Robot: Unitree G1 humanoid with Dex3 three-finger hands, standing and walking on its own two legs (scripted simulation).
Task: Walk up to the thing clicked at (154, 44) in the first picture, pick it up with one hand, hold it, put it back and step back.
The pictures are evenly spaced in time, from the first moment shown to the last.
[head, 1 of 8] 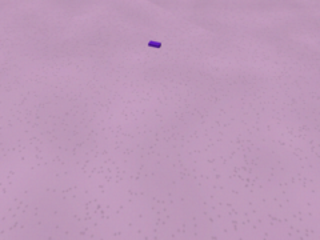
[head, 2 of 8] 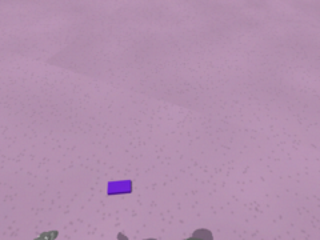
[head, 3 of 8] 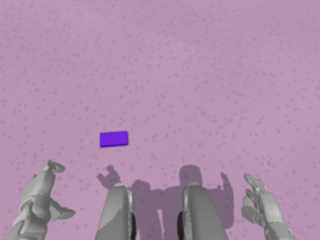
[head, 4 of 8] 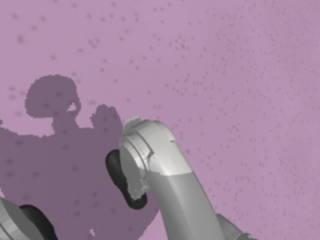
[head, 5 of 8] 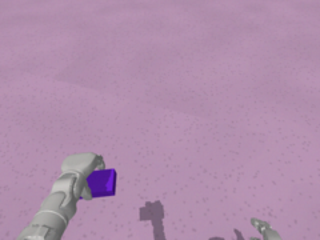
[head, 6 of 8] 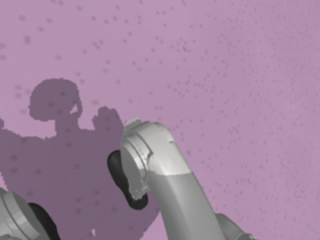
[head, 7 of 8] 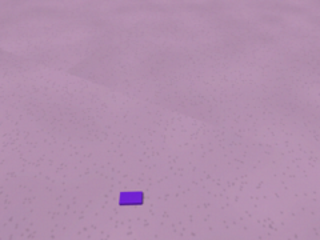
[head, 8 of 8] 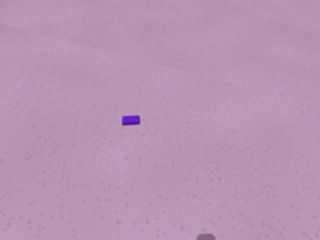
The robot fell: no
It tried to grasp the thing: yes
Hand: left
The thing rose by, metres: 0.67
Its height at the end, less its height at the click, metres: +0.00
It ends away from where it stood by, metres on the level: 0.02
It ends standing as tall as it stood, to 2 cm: yes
